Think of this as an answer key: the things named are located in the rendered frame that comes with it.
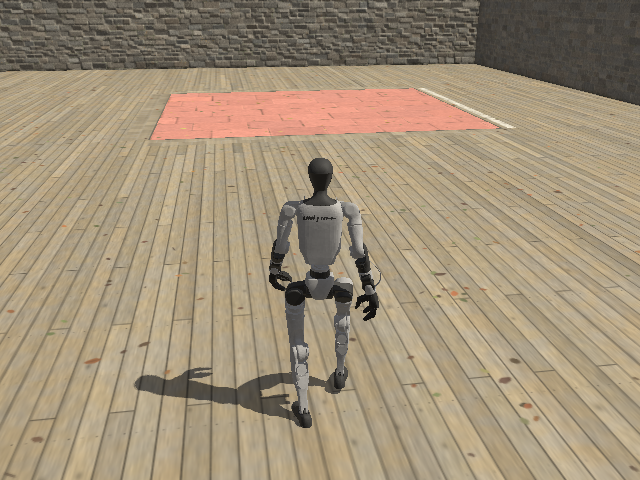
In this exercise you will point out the robot left hand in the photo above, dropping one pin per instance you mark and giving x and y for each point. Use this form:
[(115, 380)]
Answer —
[(284, 276)]

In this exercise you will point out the robot left upper arm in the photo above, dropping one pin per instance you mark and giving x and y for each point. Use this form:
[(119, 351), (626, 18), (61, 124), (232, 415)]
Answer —
[(288, 211)]

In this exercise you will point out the robot torso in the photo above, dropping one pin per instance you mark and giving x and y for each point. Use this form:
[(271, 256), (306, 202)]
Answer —
[(319, 234)]

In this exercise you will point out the right robot forearm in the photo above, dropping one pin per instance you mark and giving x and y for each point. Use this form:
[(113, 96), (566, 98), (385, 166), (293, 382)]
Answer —
[(365, 273)]

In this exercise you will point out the robot right upper arm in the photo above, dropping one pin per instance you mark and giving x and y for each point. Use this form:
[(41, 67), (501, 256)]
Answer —
[(352, 212)]

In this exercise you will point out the robot right hand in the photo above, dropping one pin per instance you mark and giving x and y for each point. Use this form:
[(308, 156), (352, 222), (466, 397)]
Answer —
[(373, 305)]

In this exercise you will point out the left robot forearm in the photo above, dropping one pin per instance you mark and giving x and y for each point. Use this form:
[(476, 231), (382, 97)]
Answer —
[(276, 261)]

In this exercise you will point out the right robot shin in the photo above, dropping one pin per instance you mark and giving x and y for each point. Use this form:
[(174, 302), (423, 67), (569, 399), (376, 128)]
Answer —
[(341, 346)]

